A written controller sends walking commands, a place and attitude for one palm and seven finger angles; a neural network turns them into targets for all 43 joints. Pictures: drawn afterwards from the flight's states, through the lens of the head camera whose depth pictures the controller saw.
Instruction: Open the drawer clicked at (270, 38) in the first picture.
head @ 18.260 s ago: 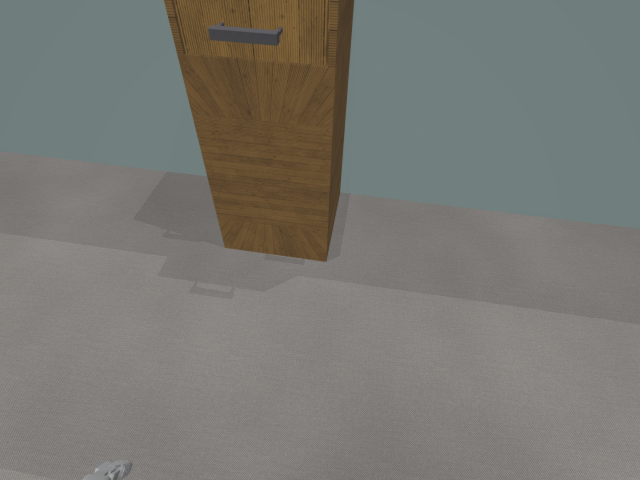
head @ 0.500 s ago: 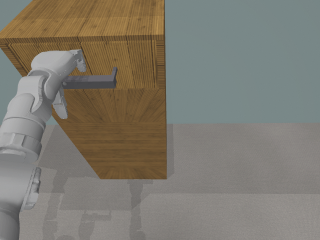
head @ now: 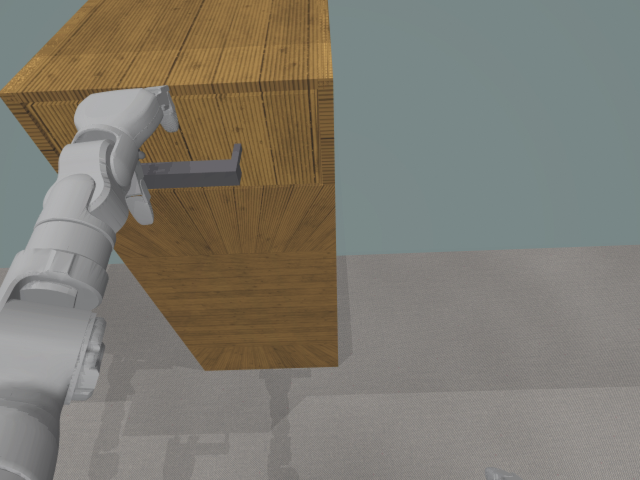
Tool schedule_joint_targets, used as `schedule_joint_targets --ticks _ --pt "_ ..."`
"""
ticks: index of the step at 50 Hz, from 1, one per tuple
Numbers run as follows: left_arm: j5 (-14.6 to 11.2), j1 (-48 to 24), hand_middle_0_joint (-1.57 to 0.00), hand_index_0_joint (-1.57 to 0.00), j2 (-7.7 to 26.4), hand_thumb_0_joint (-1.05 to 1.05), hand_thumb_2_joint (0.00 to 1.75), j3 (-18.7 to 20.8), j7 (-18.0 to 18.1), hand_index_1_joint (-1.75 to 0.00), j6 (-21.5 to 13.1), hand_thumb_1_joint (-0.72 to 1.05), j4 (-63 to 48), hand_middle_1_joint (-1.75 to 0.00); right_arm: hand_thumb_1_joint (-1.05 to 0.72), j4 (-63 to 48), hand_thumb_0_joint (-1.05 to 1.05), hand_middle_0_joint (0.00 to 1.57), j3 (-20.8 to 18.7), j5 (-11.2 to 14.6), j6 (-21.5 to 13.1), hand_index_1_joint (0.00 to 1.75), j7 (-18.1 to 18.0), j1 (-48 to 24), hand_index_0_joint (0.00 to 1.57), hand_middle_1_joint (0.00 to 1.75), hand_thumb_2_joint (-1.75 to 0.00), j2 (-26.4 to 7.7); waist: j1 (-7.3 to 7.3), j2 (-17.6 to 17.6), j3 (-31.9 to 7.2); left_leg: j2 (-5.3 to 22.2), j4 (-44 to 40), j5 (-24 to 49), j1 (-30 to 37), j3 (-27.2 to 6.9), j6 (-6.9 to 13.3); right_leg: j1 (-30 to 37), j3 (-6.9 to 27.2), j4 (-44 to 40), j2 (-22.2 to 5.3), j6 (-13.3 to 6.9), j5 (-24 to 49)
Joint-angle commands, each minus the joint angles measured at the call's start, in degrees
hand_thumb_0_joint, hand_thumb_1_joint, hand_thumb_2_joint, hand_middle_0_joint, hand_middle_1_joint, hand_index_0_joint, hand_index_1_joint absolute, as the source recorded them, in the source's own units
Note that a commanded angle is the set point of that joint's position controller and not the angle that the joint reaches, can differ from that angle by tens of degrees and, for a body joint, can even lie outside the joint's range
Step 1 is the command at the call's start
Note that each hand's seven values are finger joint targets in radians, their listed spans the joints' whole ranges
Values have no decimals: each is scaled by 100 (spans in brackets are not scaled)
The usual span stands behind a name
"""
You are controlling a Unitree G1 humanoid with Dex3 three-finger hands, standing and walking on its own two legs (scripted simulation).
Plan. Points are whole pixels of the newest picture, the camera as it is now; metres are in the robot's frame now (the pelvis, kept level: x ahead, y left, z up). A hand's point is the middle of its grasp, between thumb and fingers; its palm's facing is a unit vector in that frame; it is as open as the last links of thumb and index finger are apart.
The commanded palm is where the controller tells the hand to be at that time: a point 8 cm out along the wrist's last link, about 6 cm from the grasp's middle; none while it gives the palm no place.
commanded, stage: move the hooked fingers above the handle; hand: left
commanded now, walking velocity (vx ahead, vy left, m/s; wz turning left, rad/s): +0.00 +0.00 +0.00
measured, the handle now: (182, 163) +0.52 +0.20 +0.12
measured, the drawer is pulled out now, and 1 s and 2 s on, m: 0.00 0.00 0.00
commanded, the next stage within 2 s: none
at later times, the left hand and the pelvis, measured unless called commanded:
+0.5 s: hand (171, 132) +0.48 +0.18 +0.20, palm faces +0.06 -0.05 -1.00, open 13.4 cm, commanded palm +0.45 +0.22 +0.24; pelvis +0.00 +0.00 +0.00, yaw +0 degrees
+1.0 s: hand (174, 137) +0.48 +0.18 +0.19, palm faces +0.08 -0.08 -0.99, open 13.6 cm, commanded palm +0.46 +0.22 +0.24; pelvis +0.01 -0.01 +0.00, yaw +2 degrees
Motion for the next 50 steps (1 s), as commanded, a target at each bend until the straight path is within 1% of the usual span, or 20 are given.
schedule_joint_targets --ticks 1,2,3,7,8,11,12,15,17,24,30,32,34,36,37,39,40,43,47,50 --pt "-109 -2880 -30 -30 1051 0 30 -19 -6 -120 -381 -50 -1879 -120 -90 -704 0 20 -516 -46 -242 30 -86 89 20 30 -90 -880 -16 -187 -2034 -5 30 1705 1595 -374 145 218 48 -274 61 -80 1604" --pt "-205 -3075 -30 -30 811 0 30 -234 -72 -120 -535 -50 -2230 -120 -90 -725 0 20 -541 -52 -281 30 -92 129 20 30 -90 -870 -119 -201 -2163 -5 88 1861 1799 -420 165 157 51 -299 67 -90 1624" --pt "-273 -3281 -30 -30 916 0 30 -142 -69 -120 -654 -50 -2472 -120 -90 -653 0 20 -591 -63 -318 30 -95 176 20 30 -90 -884 -146 -8 -2233 0 121 1804 1993 -458 160 1 69 -322 90 -83 1524" --pt "-553 -3509 -30 -30 754 0 30 -177 69 -120 -914 -50 -2733 -120 -90 -471 0 20 -614 -68 -433 30 -76 345 20 30 -90 -871 -189 243 -2156 -36 189 2061 2276 -589 88 -352 -45 -311 156 -142 1411" --pt "-560 -3523 -30 -30 970 0 30 65 190 -120 -912 -50 -2707 -120 -90 -401 0 20 -633 -69 -446 30 -54 342 20 30 -90 -883 -127 269 -2098 -7 182 2097 2261 -627 47 -417 -89 -283 187 -153 1404" --pt "-515 -3428 -30 -30 1075 0 30 274 530 -120 -659 -50 -2093 -120 -90 -253 0 20 -571 -91 -442 30 25 332 20 30 -90 -908 4 179 -1933 -16 80 2010 1902 -651 -46 -363 -176 -230 218 -199 1284" --pt "-487 -3227 -30 -30 1428 0 30 596 629 -120 -519 -50 -1745 -120 -90 -217 0 20 -541 -99 -425 30 34 297 20 30 -90 -955 116 52 -1920 -37 48 1983 1641 -584 -41 -132 -154 -247 209 -214 1328" --pt "-228 -3046 -30 -30 1731 0 30 764 827 -120 -16 -50 -1100 -120 -90 -220 0 20 -441 -94 -357 30 54 160 20 30 -90 -962 260 -241 -1993 -26 -29 1893 1111 -440 -39 299 -126 -154 156 -189 1548" --pt "-50 -2808 -30 -30 1777 0 30 733 780 -120 260 -50 -729 -120 -90 -256 0 20 -416 -101 -285 30 58 88 20 30 -90 -983 316 -364 -2204 -16 -20 2065 999 -375 -38 615 -105 -115 124 -184 1819" --pt "126 -2367 -30 -30 2074 0 30 677 361 -120 506 -50 -281 -120 -90 -504 0 20 -302 7 -93 30 -138 -140 20 30 -90 -1011 269 -1053 -1619 -34 -173 1182 411 -189 69 911 50 -318 -14 -30 1595" --pt "10 -2365 -30 -30 1979 0 30 504 -95 -120 24 -50 -465 -120 -90 -673 0 20 -322 44 -186 30 -277 -30 20 30 -90 -1010 76 -930 -1304 -40 -159 743 423 -176 135 711 182 -453 -62 23 1340" --pt "-77 -2642 -30 -30 1835 0 30 398 -239 -120 -349 -50 -954 -120 -90 -707 0 20 -393 43 -265 30 -300 49 20 30 -90 -996 -37 -802 -1557 -48 -61 849 607 -196 171 734 248 -431 -77 26 1521" --pt "-167 -3151 -30 -30 1544 0 30 198 -247 -120 -794 -50 -1907 -120 -90 -700 0 20 -499 -8 -330 30 -273 185 20 30 -90 -910 -90 -144 -2050 -97 67 1225 1165 -266 191 601 270 -355 -20 -25 1796" --pt "-301 -3336 -30 -30 1515 0 30 256 -193 -120 -1135 -50 -2582 -120 -90 -630 0 20 -593 -57 -385 30 -261 325 20 30 -90 -886 -121 254 -2420 -128 211 1650 1647 -318 200 463 249 -300 33 -66 2023" --pt "-433 -3486 -30 -30 1217 0 30 10 -179 -120 -1282 -50 -2964 -120 -90 -638 0 20 -607 -60 -421 30 -241 375 20 30 -90 -859 -178 295 -2548 -158 267 1881 1849 -355 207 384 204 -279 64 -86 2083" --pt "-586 -3339 -30 -30 1180 0 30 126 11 -120 -1334 -50 -2964 -120 -90 -501 0 20 -660 -58 -462 30 -203 429 20 30 -90 -869 -188 302 -2382 -144 300 1982 2014 -431 178 94 103 -297 134 -99 1983" --pt "-664 -3349 -30 -30 1111 0 30 114 105 -120 -1290 -50 -2800 -120 -90 -423 0 20 -644 -40 -476 30 -184 436 20 30 -90 -869 -202 228 -2180 -141 290 1924 1952 -433 160 -9 79 -328 140 -98 1923" --pt "-700 -3237 -30 -30 1797 0 30 752 493 -120 -913 -50 -2063 -120 -90 -199 0 20 -576 -28 -467 30 -104 421 20 30 -90 -985 -42 -19 -1942 -137 186 1760 1411 -405 91 162 43 -323 129 -108 1885" --pt "-335 -2906 -30 -30 2116 0 30 966 787 -120 -155 -50 -1149 -120 -90 -145 0 20 -456 -46 -363 30 -1 204 20 30 -90 -1026 244 -112 -2146 -129 128 2118 895 -301 6 686 -10 -143 100 -151 2295" --pt "-45 -2629 -30 -30 2050 0 30 814 666 -120 280 -50 -764 -120 -90 -243 0 20 -405 -42 -218 30 29 71 20 30 -90 -1013 256 -444 -2082 -89 106 2120 711 -243 15 861 -27 -97 80 -103 2465"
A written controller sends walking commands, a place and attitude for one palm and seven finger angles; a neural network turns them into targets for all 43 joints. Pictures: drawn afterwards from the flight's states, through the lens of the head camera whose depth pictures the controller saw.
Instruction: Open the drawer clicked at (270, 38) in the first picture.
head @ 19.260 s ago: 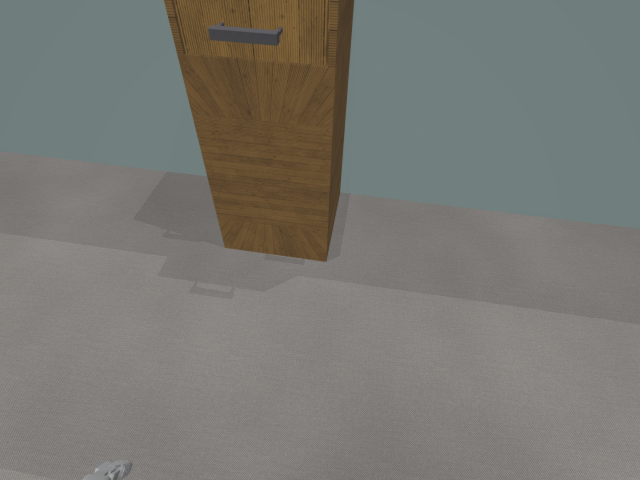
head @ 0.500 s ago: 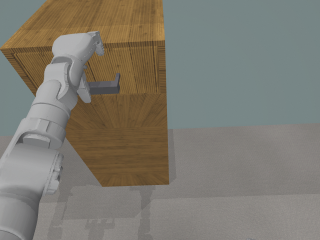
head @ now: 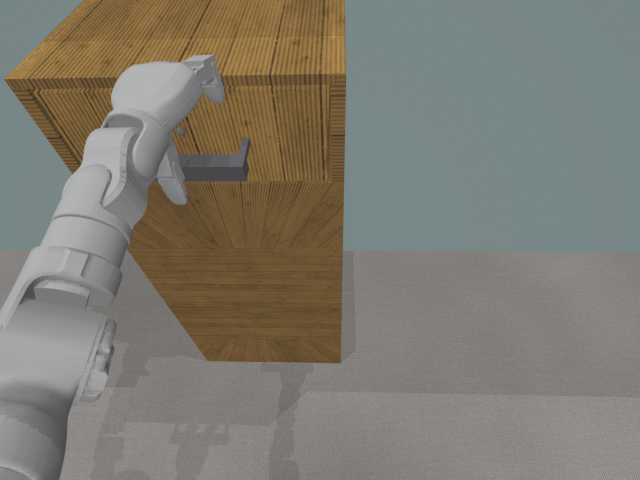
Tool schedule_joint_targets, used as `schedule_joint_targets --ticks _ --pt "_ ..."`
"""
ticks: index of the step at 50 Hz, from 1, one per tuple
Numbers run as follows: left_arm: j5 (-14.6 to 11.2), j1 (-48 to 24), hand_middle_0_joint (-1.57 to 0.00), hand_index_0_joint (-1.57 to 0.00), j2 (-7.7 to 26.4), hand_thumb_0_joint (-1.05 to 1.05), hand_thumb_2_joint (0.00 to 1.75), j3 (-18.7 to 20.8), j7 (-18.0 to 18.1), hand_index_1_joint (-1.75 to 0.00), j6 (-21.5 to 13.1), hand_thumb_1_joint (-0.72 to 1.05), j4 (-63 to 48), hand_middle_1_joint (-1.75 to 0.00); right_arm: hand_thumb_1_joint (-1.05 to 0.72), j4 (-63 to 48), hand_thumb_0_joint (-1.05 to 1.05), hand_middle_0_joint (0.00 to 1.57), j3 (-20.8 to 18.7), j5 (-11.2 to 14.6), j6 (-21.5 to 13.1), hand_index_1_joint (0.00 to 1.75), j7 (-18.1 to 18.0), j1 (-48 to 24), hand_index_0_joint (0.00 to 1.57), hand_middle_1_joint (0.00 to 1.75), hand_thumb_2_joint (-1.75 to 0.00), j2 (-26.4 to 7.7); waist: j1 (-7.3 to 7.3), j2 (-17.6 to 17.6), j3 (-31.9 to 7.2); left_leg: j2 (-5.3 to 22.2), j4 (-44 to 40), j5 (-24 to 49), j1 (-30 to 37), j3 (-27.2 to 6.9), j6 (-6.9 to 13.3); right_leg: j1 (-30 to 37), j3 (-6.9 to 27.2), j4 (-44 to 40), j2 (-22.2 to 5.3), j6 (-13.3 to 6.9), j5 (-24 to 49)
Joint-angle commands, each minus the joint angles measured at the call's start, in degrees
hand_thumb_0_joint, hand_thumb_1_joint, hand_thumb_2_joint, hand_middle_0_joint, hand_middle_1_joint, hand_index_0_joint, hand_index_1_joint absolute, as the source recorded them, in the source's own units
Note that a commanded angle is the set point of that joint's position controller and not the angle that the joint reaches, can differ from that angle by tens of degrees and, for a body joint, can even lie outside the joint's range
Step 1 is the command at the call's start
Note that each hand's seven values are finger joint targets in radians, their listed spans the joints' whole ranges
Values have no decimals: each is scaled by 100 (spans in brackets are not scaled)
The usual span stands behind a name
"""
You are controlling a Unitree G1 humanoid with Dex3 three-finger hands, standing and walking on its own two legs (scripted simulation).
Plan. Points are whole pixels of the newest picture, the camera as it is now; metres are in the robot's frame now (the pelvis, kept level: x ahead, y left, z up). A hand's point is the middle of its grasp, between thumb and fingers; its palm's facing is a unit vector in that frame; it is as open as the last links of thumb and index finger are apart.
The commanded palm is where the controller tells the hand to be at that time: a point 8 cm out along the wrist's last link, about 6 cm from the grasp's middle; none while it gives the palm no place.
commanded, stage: move the hooked fingers above the handle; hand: left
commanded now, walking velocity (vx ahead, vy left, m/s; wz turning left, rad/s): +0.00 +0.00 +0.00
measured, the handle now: (189, 156) +0.52 +0.19 +0.12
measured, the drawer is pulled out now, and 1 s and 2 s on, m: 0.00 0.00 0.00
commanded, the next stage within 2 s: lower the fingers behind the handle in 1.62 s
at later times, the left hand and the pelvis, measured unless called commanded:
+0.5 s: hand (153, 169) +0.46 +0.22 +0.15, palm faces -0.12 +0.02 -0.99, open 13.8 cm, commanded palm +0.47 +0.22 +0.24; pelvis -0.01 +0.00 +0.00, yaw +0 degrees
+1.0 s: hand (178, 136) +0.48 +0.18 +0.18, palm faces -0.02 -0.03 -1.00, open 13.4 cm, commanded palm +0.47 +0.22 +0.24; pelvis -0.02 +0.00 +0.00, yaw -1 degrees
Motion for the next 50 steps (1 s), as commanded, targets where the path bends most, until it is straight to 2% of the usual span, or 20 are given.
schedule_joint_targets --ticks 1,3,5,7,10,12,14,17,20,22,25,27,28,33,36,38,41,43,47,50 --pt "409 -2666 -30 -30 2195 0 30 926 306 -120 1033 -50 -23 -120 -90 -645 0 20 -122 28 32 30 -16 -90 20 30 -90 -689 146 -562 -1954 -122 -92 1993 826 -6 126 924 195 -175 9 22 2409" --pt "488 -2604 -30 -30 2330 0 30 943 221 -120 1111 -50 210 -120 -90 -698 0 20 -77 67 88 30 -84 -222 20 30 -90 -713 119 -813 -1703 -122 -170 1607 624 17 149 930 244 -257 -33 62 2118" --pt "497 -2512 -30 -30 2136 0 30 758 101 -120 1180 -50 426 -120 -90 -763 0 20 -54 84 101 30 -154 -242 20 30 -90 -682 63 -979 -1510 -110 -215 1341 596 36 174 828 245 -319 -53 88 1882" --pt "498 -2452 -30 -30 2469 0 30 974 -27 -120 1093 -50 479 -120 -90 -831 0 20 -34 100 110 30 -232 -275 20 30 -90 -703 116 -1196 -1603 -116 -223 1280 497 28 189 1079 311 -324 -95 108 1912" --pt "509 -2471 -30 -30 2154 0 30 702 -186 -120 973 -50 488 -120 -90 -930 0 20 -13 98 112 30 -283 -246 20 30 -90 -638 39 -857 -1438 -103 -246 1050 553 53 180 801 318 -341 -108 116 1649" --pt "502 -2395 -30 -30 2314 0 30 835 -259 -120 827 -50 497 -120 -90 -961 0 20 -21 97 99 30 -312 -236 20 30 -90 -648 46 -999 -1407 -89 -204 1026 505 63 196 867 367 -368 -123 117 1647" --pt "506 -2303 -30 -30 2290 0 30 817 -319 -120 700 -50 452 -120 -90 -1036 0 20 -27 92 76 30 -331 -185 20 30 -90 -633 35 -832 -1401 -105 -186 923 453 65 197 836 401 -330 -132 126 1619" --pt "432 -2680 -30 -30 1889 0 30 503 -412 -120 377 -50 97 -120 -90 -1037 0 20 -101 108 -19 30 -323 -21 20 30 -90 -636 -177 -754 -1429 -85 -128 895 622 26 218 584 400 -368 -108 115 1482" --pt "318 -3112 -30 -30 1861 0 30 509 -402 -120 -75 -50 -770 -120 -90 -1021 0 20 -230 60 -111 30 -308 175 20 30 -90 -603 -215 -148 -1981 -140 9 1160 1121 -49 260 498 465 -311 -59 78 1697" --pt "113 -3627 -30 -30 1370 0 30 140 -389 -120 -401 -50 -1562 -120 -90 -990 0 20 -319 40 -202 30 -291 307 20 30 -90 -530 -366 87 -2349 -166 125 1520 1622 -106 299 372 440 -299 -21 49 1878" --pt "-34 -3618 -30 -30 1584 0 30 460 -166 -120 -575 -50 -1912 -120 -90 -790 0 20 -403 8 -272 30 -259 484 20 30 -90 -570 -319 441 -2514 -172 213 1939 2103 -232 265 58 327 -249 82 -16 1935" --pt "-167 -3595 -30 -30 1581 0 30 533 -6 -120 -506 -50 -1739 -120 -90 -653 0 20 -387 1 -300 30 -212 549 20 30 -90 -590 -298 239 -2504 -165 235 2176 2058 -245 245 94 263 -249 105 -26 2056" --pt "-151 -3572 -30 -30 1856 0 30 790 126 -120 -381 -50 -1475 -120 -90 -563 0 20 -385 20 -284 30 -176 526 20 30 -90 -629 -266 289 -2269 -147 183 2081 1904 -262 207 -4 215 -249 129 -34 1973" --pt "156 -3157 -30 -30 2211 0 30 1075 462 -120 492 -50 -254 -120 -90 -464 0 20 -233 20 -188 30 -42 366 20 30 -90 -709 4 -39 -2021 -117 18 2087 1146 -177 113 307 131 -134 119 -59 2019" --pt "321 -3333 -30 -30 2195 0 30 933 482 -120 785 -50 -48 -120 -90 -498 0 20 -185 34 -128 30 -64 241 20 30 -90 -693 -33 -349 -1959 -104 -44 1863 988 -131 131 411 146 -173 91 -25 1898" --pt "411 -3339 -30 -30 2487 0 30 1122 451 -120 825 -50 -24 -120 -90 -548 0 20 -164 42 -88 30 -106 177 20 30 -90 -695 20 -384 -2142 -107 -49 1849 964 -112 145 601 191 -157 63 -8 1956" --pt "559 -3434 -30 -30 2257 0 30 863 370 -120 913 -50 240 -120 -90 -621 0 20 -119 55 -60 30 -175 78 20 30 -90 -657 -80 -537 -1862 -73 -133 1392 864 -106 153 406 182 -216 37 26 1530" --pt "567 -3405 -30 -30 2562 0 30 1074 317 -120 850 -50 299 -120 -90 -689 0 20 -102 55 -70 30 -230 58 20 30 -90 -664 -25 -646 -1972 -70 -147 1239 819 -89 180 586 265 -251 -4 52 1455" --pt "459 -3235 -30 -30 2286 0 30 844 82 -120 732 -50 629 -120 -90 -820 0 20 -69 94 -97 30 -335 36 20 30 -90 -629 -122 -856 -1652 -57 -206 817 674 -64 194 477 293 -358 -48 96 1119" --pt "530 -3225 -30 -30 2390 0 30 881 42 -120 607 -50 627 -120 -90 -851 0 20 -62 80 -136 30 -369 86 20 30 -90 -632 -112 -675 -1604 -44 -177 776 652 -55 187 377 317 -322 -56 93 1092"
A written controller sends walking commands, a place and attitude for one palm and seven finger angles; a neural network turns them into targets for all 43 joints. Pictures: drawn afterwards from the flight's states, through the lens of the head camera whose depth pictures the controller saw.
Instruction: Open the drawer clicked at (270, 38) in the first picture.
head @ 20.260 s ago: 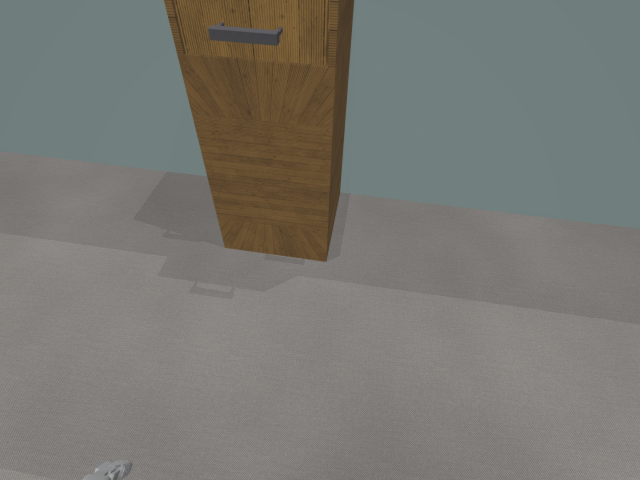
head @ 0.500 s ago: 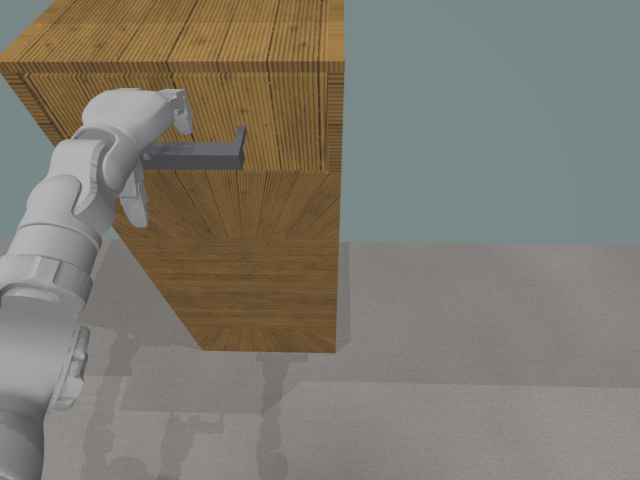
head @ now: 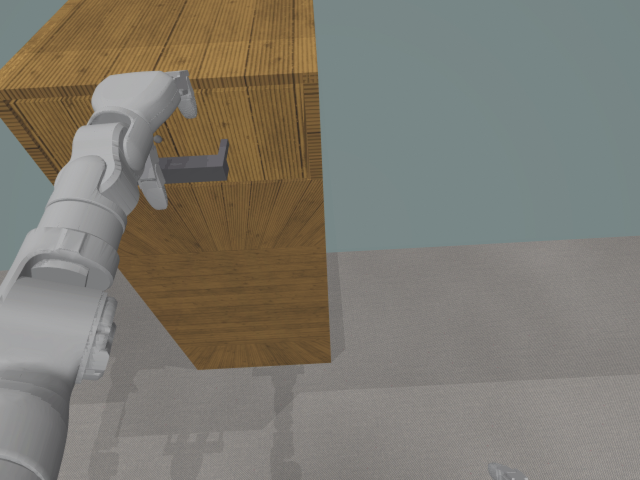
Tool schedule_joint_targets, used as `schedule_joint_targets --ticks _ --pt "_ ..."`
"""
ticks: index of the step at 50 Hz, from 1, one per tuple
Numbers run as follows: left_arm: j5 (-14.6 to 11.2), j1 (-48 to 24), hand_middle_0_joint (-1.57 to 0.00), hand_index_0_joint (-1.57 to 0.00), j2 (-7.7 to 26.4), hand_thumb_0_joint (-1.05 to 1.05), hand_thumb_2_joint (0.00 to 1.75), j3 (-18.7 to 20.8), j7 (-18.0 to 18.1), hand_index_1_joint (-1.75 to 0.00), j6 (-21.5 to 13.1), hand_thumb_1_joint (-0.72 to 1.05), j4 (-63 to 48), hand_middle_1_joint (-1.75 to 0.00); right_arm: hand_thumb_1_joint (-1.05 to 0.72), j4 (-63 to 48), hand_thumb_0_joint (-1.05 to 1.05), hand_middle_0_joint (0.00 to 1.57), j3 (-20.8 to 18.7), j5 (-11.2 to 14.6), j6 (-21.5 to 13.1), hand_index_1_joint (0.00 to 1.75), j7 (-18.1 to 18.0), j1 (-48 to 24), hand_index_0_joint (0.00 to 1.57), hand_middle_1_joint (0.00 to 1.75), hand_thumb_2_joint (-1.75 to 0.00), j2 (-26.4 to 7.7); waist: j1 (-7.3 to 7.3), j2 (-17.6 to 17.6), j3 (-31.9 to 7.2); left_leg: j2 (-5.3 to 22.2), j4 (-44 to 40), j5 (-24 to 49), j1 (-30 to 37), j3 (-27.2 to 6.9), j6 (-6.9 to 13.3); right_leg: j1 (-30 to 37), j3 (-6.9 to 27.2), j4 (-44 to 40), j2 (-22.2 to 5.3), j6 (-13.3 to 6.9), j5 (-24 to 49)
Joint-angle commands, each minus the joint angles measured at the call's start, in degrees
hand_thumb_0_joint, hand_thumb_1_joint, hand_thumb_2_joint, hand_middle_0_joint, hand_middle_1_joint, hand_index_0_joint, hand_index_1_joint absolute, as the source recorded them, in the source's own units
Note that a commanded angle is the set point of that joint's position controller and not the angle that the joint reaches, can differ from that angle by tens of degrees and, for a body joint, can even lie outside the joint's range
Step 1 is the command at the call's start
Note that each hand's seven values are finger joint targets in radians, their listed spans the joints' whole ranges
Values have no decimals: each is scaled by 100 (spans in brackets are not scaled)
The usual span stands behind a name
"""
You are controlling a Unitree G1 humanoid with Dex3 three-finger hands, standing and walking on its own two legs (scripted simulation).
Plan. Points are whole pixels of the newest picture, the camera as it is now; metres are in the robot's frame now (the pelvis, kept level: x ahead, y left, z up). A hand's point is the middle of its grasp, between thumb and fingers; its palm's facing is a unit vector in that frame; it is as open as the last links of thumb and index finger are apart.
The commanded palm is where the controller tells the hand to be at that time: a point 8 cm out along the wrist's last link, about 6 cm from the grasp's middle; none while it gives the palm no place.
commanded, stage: move the hooked fingers above the handle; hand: left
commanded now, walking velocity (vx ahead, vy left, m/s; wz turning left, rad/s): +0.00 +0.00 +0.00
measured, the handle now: (169, 159) +0.53 +0.20 +0.12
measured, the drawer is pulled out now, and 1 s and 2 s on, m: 0.00 0.00 0.00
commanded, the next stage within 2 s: lower the fingers behind the handle in 0.62 s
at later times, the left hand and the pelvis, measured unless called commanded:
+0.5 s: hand (157, 140) +0.49 +0.19 +0.18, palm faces +0.00 -0.03 -1.00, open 13.6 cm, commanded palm +0.48 +0.22 +0.24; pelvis +0.00 -0.01 +0.00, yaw +0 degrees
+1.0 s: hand (157, 141) +0.49 +0.19 +0.18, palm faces +0.01 -0.03 -1.00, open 13.6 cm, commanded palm +0.48 +0.22 +0.21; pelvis +0.01 -0.01 +0.00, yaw +1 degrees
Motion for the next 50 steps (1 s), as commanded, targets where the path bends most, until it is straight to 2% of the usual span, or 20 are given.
schedule_joint_targets --ticks 1,3,6,7,8,11,12,13,14,17,20,26,36,37,39,43,44,47,49,50 --pt "93 -2738 -30 -30 2315 0 30 693 199 -120 220 -50 -653 -120 -90 -564 0 20 -376 -9 -158 30 -162 213 20 30 -90 -956 124 -628 -1549 -59 -192 580 686 -187 129 458 190 -477 -59 48 894" --pt "120 -2782 -30 -30 2447 0 30 803 211 -120 101 -50 -759 -120 -90 -570 0 20 -405 -13 -191 30 -170 281 20 30 -90 -966 129 -630 -1655 -55 -153 594 655 -184 142 519 244 -476 -64 49 919" --pt "99 -2630 -30 -30 2294 0 30 738 250 -120 56 -50 -783 -120 -90 -563 0 20 -437 -25 -218 30 -137 361 20 30 -90 -956 157 -449 -1642 -57 -127 657 683 -173 126 451 212 -434 -43 20 945" --pt "51 -2603 -30 -30 2222 0 30 709 242 -120 28 -50 -803 -120 -90 -569 0 20 -451 -13 -224 30 -134 380 20 30 -90 -959 128 -596 -1709 -61 -106 672 666 -168 137 527 223 -452 -44 26 946" --pt "49 -2684 -30 -30 2441 0 30 857 277 -120 14 -50 -898 -120 -90 -543 0 20 -465 -22 -233 30 -132 404 20 30 -90 -992 152 -567 -1774 -51 -100 642 650 -159 143 559 265 -459 -56 43 961" --pt "12 -2665 -30 -30 2184 0 30 669 301 -120 70 -50 -925 -120 -90 -519 0 20 -491 -16 -243 30 -107 455 20 30 -90 -993 122 -461 -1660 -64 -115 656 671 -153 135 456 236 -473 -35 31 966" --pt "-7 -2654 -30 -30 2256 0 30 738 291 -120 47 -50 -925 -120 -90 -499 0 20 -504 -5 -251 30 -106 471 20 30 -90 -1005 97 -595 -1716 -60 -98 699 681 -148 149 527 242 -497 -35 31 984" --pt "8 -2641 -30 -30 2520 0 30 922 323 -120 49 -50 -970 -120 -90 -473 0 20 -506 -8 -248 30 -99 473 20 30 -90 -1030 169 -487 -1791 -63 -104 711 639 -149 143 610 267 -473 -39 35 1040" --pt "37 -2541 -30 -30 2495 0 30 905 333 -120 77 -50 -994 -120 -90 -488 0 20 -506 -23 -232 30 -96 456 20 30 -90 -1015 204 -369 -1848 -81 -96 794 667 -140 144 663 269 -436 -38 18 1144" --pt "-33 -2518 -30 -30 2113 0 30 660 291 -120 113 -50 -1014 -120 -90 -476 0 20 -520 1 -239 30 -72 460 20 30 -90 -999 117 -488 -1689 -72 -108 826 753 -131 155 541 222 -509 -15 17 1132" --pt "-4 -2423 -30 -30 2464 0 30 907 303 -120 145 -50 -1042 -120 -90 -462 0 20 -507 -14 -234 30 -74 429 20 30 -90 -1036 198 -496 -1744 -80 -120 803 673 -127 160 700 270 -492 -30 31 1205" --pt "-9 -2371 -30 -30 2144 0 30 646 214 -120 160 -50 -1015 -120 -90 -488 0 20 -478 6 -231 30 -69 374 20 30 -90 -1016 127 -564 -1551 -83 -140 767 707 -137 162 531 222 -514 -14 40 1151" --pt "51 -2475 -30 -30 1902 0 30 540 230 -120 162 -50 -1220 -120 -90 -503 0 20 -484 -37 -196 30 -11 370 20 30 -90 -968 129 -492 -1827 -113 -11 1199 933 -168 162 523 174 -363 -1 12 1589" --pt "3 -2402 -30 -30 1731 0 30 458 206 -120 161 -50 -1161 -120 -90 -504 0 20 -493 -36 -197 30 -3 363 20 30 -90 -948 106 -605 -1809 -115 21 1271 960 -150 176 539 181 -391 -5 14 1661" --pt "14 -2113 -30 -30 1937 0 30 605 203 -120 245 -50 -876 -120 -90 -480 0 20 -472 -29 -162 30 -17 329 20 30 -90 -991 135 -708 -1521 -107 -1 1045 750 -137 159 483 189 -405 -16 40 1529" --pt "-3 -1982 -30 -30 1945 0 30 631 166 -120 221 -50 -1028 -120 -90 -522 0 20 -470 -43 -124 30 -5 296 20 30 -90 -972 204 -654 -1730 -134 45 1244 758 -100 163 710 221 -342 -50 33 1854" --pt "14 -1893 -30 -30 1982 0 30 648 158 -120 248 -50 -926 -120 -90 -518 0 20 -458 -42 -94 30 -8 286 20 30 -90 -976 211 -655 -1601 -135 51 1218 668 -98 148 690 208 -324 -47 30 1864" --pt "-22 -1848 -30 -30 1652 0 30 406 106 -120 237 -50 -919 -120 -90 -536 0 20 -461 -23 -74 30 6 265 20 30 -90 -975 145 -745 -1395 -119 35 1139 665 -96 148 517 183 -380 -39 16 1696" --pt "14 -1650 -30 -30 1839 0 30 542 117 -120 273 -50 -806 -120 -90 -550 0 20 -457 -17 -52 30 -3 251 20 30 -90 -998 189 -778 -1327 -114 42 1017 578 -99 141 466 188 -356 -30 29 1557" --pt "17 -1683 -30 -30 1767 0 30 448 117 -120 301 -50 -776 -120 -90 -555 0 20 -449 -26 -51 30 -6 251 20 30 -90 -992 171 -719 -1309 -124 38 964 570 -82 137 431 191 -372 -37 29 1510"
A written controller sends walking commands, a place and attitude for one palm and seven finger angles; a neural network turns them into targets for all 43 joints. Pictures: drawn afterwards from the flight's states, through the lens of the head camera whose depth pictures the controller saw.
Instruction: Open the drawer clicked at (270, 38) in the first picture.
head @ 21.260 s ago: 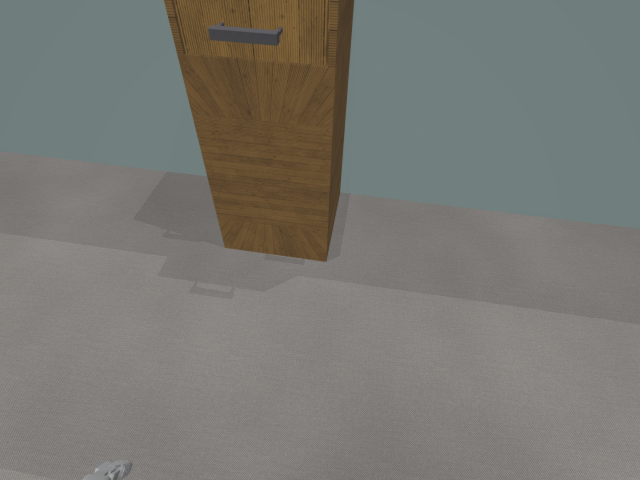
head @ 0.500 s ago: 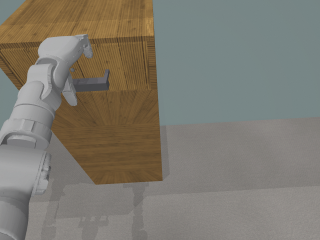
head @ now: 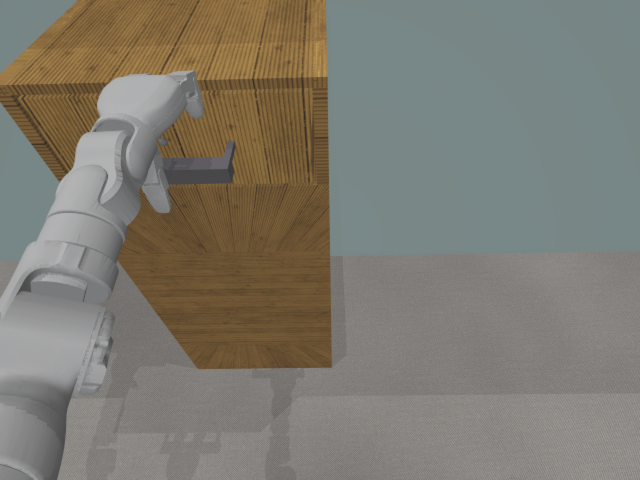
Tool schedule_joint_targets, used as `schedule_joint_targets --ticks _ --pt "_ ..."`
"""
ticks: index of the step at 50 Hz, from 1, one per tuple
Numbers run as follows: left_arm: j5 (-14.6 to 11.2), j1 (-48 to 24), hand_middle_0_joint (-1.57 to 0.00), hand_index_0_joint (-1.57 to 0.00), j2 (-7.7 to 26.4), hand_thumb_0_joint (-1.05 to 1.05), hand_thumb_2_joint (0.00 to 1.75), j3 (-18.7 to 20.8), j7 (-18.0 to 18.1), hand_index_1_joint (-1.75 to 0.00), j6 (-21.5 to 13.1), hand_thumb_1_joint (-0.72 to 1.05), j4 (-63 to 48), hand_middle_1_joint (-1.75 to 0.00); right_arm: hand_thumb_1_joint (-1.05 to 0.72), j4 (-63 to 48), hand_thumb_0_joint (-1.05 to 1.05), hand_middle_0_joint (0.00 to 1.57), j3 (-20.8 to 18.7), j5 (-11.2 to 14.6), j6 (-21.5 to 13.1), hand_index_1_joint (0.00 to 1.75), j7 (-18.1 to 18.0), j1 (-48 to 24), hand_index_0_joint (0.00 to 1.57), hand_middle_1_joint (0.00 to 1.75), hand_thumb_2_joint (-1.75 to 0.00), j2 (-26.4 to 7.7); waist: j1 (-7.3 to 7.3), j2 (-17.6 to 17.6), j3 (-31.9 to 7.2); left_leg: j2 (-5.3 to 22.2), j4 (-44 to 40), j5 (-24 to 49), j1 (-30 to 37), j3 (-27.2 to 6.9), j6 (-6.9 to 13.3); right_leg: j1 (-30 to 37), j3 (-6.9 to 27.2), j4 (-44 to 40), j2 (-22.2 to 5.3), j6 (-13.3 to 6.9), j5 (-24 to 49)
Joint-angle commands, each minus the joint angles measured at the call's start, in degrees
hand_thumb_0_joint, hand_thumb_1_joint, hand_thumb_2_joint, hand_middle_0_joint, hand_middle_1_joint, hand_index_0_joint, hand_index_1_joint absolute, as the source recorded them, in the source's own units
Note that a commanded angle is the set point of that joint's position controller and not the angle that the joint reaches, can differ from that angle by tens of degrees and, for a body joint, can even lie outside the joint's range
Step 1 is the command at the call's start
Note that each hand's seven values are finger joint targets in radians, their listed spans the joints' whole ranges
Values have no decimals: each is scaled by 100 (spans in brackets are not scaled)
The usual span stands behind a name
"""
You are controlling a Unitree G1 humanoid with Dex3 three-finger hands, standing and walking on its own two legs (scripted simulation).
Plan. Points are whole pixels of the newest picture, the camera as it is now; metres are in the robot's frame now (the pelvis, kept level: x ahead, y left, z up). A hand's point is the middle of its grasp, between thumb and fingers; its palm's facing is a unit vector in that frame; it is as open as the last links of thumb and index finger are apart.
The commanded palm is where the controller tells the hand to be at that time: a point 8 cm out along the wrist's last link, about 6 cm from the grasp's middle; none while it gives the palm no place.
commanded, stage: lower the fingers behind the handle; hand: left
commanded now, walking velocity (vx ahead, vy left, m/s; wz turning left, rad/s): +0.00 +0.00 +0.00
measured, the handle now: (174, 160) +0.52 +0.21 +0.12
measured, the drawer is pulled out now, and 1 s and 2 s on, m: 0.00 0.00 0.00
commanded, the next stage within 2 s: close the thumb around the handle in 1.32 s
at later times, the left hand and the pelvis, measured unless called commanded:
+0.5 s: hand (167, 182) +0.48 +0.21 +0.12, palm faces +0.02 -0.05 -1.00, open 13.8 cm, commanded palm +0.46 +0.22 +0.18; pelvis +0.00 +0.01 -0.01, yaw +1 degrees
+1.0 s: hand (168, 185) +0.48 +0.21 +0.12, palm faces -0.08 +0.00 -1.00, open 13.8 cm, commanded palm +0.47 +0.23 +0.15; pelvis -0.02 +0.01 -0.01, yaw +0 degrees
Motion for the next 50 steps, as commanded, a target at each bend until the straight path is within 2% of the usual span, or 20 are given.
schedule_joint_targets --ticks 1,3,5,7,10,12,15,16,17,19,22,26,29,32,33,35,39,45,49,50 --pt "89 -2140 -30 -30 1743 0 30 506 91 -120 374 -50 -242 -120 -90 -577 0 20 -277 -4 -109 30 -74 116 20 30 -90 -773 -5 -621 -1256 -171 -90 1141 613 7 229 408 273 -430 -98 120 1665" --pt "108 -1919 -30 -30 1771 0 30 576 98 -120 354 -50 -236 -120 -90 -595 0 20 -295 -14 -84 30 -73 140 20 30 -90 -761 54 -644 -1452 -180 -52 1294 641 17 240 558 294 -375 -100 116 1869" --pt "88 -1880 -30 -30 1572 0 30 443 93 -120 363 -50 -252 -120 -90 -609 0 20 -299 -21 -73 30 -52 151 20 30 -90 -754 34 -656 -1360 -172 -46 1222 630 24 232 440 264 -387 -87 116 1771" --pt "85 -1767 -30 -30 1705 0 30 563 95 -120 342 -50 -222 -120 -90 -615 0 20 -302 -18 -65 30 -52 138 20 30 -90 -777 68 -702 -1341 -170 -42 1190 559 35 239 494 287 -406 -93 109 1751" --pt "94 -1880 -30 -30 1559 0 30 444 108 -120 229 -50 -437 -120 -90 -677 0 20 -317 -22 -86 30 -61 161 20 30 -90 -751 12 -601 -1366 -170 -39 1061 574 17 245 389 292 -383 -91 116 1613" --pt "39 -2102 -30 -30 1579 0 30 498 85 -120 -34 -50 -854 -120 -90 -662 0 20 -369 -37 -121 30 -79 258 20 30 -90 -760 -59 -613 -1666 -174 40 1288 742 -23 286 499 328 -350 -77 107 1878" --pt "-33 -2551 -30 -30 1756 0 30 709 211 -120 -573 -50 -1794 -120 -90 -690 0 20 -472 -102 -169 30 -97 365 20 30 -90 -681 -44 -66 -2278 -238 151 1615 1172 -115 320 532 363 -225 -34 75 2156" --pt "-52 -2650 -30 -30 1651 0 30 664 285 -120 -724 -50 -2055 -120 -90 -668 0 20 -517 -113 -194 30 -98 398 20 30 -90 -645 -75 198 -2376 -243 205 1721 1383 -141 321 356 351 -204 -4 54 2090" --pt "-98 -2854 -30 -30 1551 0 30 599 374 -120 -871 -50 -2329 -120 -90 -629 0 20 -534 -138 -233 30 -99 464 20 30 -90 -633 -168 125 -2457 -226 267 1868 1530 -177 339 245 311 -198 24 53 2083" --pt "-114 -2740 -30 -30 1634 0 30 773 648 -120 -945 -50 -2254 -120 -90 -494 0 20 -568 -151 -267 30 -74 549 20 30 -90 -648 -143 386 -2371 -213 325 1955 1673 -257 294 -91 238 -127 86 15 1907" --pt "-150 -2674 -30 -30 1425 0 30 756 1027 -120 -797 -50 -2041 -120 -90 -313 0 20 -579 -169 -313 30 17 603 20 30 -90 -650 -137 405 -2352 -172 395 2269 1788 -312 231 -364 109 -45 134 -20 1854" --pt "-1 -2292 -30 -30 1306 0 30 781 1384 -120 -72 -50 -1079 -120 -90 -145 0 20 -555 -193 -247 30 160 574 20 30 -90 -696 -29 157 -2276 -116 343 2226 1470 -279 162 -350 8 49 156 -28 1823" --pt "157 -2066 -30 -30 1298 0 30 718 1329 -120 451 -50 -425 -120 -90 -156 0 20 -494 -171 -134 30 194 493 20 30 -90 -745 -17 -320 -1996 -113 277 2087 998 -190 180 -122 11 21 132 4 1959" --pt "298 -2174 -30 -30 1207 0 30 562 1242 -120 683 -50 -243 -120 -90 -224 0 20 -471 -151 -67 30 162 412 20 30 -90 -752 -56 -539 -1926 -129 216 1833 847 -141 212 -6 53 -63 101 15 1843" --pt "376 -2094 -30 -30 1336 0 30 598 1218 -120 766 -50 -22 -120 -90 -215 0 20 -443 -139 -32 30 136 390 20 30 -90 -765 -66 -606 -1782 -123 180 1650 733 -131 216 -33 66 -76 84 29 1739" --pt "447 -2089 -30 -30 1113 0 30 353 1109 -120 857 -50 219 -120 -90 -284 0 20 -403 -122 -16 30 92 351 20 30 -90 -744 -120 -655 -1463 -128 118 1308 592 -121 222 -181 72 -142 68 36 1456" --pt "453 -1982 -30 -30 1331 0 30 422 886 -120 808 -50 521 -120 -90 -411 0 20 -358 -109 -19 30 -1 349 20 30 -90 -755 -137 -718 -1299 -141 92 855 416 -90 244 -178 144 -202 17 63 1116" --pt "431 -1897 -30 -30 1232 0 30 196 624 -120 461 -50 699 -120 -90 -576 0 20 -307 -88 -133 30 -109 447 20 30 -90 -755 -294 -733 -945 -146 179 241 29 -68 252 -480 227 -237 -27 112 612" --pt "379 -2015 -30 -30 1564 0 30 464 644 -120 139 -50 378 -120 -90 -611 0 20 -362 -97 -216 30 -130 601 20 30 -90 -744 -243 -429 -1418 -144 329 308 63 -52 259 -389 311 -113 -35 114 692" --pt "347 -2166 -30 -30 1474 0 30 391 658 -120 69 -50 214 -120 -90 -628 0 20 -366 -101 -236 30 -135 643 20 30 -90 -739 -288 -422 -1507 -148 350 345 86 -76 263 -398 300 -93 -29 114 746"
